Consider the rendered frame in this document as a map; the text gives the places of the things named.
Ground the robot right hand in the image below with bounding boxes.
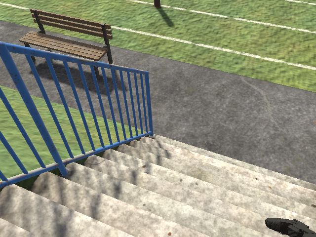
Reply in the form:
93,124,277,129
265,217,316,237

